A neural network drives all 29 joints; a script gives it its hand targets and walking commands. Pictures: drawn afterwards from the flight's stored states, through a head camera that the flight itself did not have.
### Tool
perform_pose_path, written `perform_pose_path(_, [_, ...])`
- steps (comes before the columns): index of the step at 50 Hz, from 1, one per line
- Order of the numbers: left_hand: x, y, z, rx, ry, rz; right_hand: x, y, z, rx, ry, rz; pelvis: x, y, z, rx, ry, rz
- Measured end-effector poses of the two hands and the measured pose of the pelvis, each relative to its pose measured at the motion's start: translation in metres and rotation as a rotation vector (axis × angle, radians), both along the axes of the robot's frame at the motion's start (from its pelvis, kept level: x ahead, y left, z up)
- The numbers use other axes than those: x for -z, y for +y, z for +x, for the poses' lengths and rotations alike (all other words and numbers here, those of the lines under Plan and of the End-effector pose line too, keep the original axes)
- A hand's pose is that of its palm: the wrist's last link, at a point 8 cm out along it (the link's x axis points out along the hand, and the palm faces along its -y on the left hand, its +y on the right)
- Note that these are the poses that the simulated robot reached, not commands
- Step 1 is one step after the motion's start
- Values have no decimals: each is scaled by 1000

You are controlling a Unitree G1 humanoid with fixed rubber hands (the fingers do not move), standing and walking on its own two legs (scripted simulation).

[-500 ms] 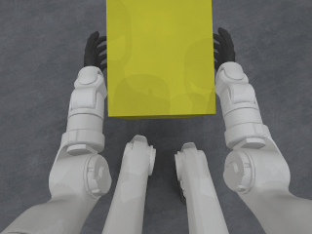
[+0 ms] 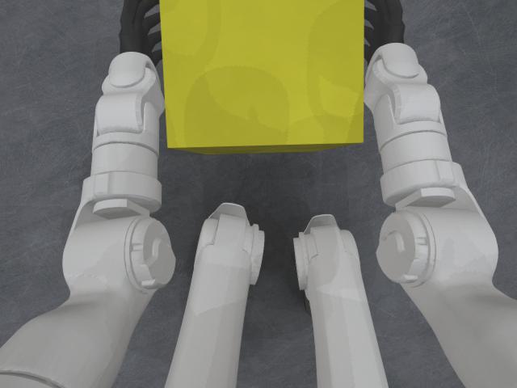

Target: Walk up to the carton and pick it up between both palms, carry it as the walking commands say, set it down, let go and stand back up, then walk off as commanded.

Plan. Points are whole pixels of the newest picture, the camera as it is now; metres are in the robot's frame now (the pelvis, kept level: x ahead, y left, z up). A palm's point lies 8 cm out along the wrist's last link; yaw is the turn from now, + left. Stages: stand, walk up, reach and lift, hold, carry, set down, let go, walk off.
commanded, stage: set down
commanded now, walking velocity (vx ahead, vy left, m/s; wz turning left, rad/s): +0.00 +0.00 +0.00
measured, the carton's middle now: (259, 66) +0.52 +0.07 -0.21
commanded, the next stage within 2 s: none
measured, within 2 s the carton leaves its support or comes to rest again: rests again in 0.98 s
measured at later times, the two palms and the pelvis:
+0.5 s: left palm (158, 57) +0.52 +0.22 -0.20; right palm (364, 54) +0.55 -0.09 -0.20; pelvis +0.00 +0.00 -0.04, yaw -1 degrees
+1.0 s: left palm (160, 62) +0.52 +0.22 -0.21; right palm (361, 58) +0.55 -0.09 -0.21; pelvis +0.00 +0.00 -0.06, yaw -1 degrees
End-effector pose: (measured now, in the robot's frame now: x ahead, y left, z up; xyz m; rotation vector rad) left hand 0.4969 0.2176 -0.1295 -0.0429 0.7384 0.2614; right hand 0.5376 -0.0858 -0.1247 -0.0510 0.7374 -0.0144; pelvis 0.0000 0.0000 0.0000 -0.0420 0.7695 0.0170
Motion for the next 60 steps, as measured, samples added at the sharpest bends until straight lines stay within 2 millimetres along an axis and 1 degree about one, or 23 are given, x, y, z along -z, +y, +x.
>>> perform_pose_path(16, [55,3,15,13,16,15,57,2,14,-6,12,-10,32,1,1,8,-7,-1])
perform_pose_path(22, [68,1,19,21,25,25,72,0,16,-6,20,-7,41,2,3,23,-30,6])
perform_pose_path(29, [68,-1,24,18,10,28,75,-1,19,-7,5,1,47,1,5,30,-40,17])
perform_pose_path(35, [69,1,21,15,14,29,76,1,20,-11,9,3,50,-1,3,35,-45,23])
perform_pose_path(47, [80,0,18,23,31,31,87,0,15,-16,21,-6,54,-1,0,42,-70,30])
perform_pose_path(60, [91,1,17,26,35,28,93,1,19,-14,8,-7,59,1,1,47,-84,30])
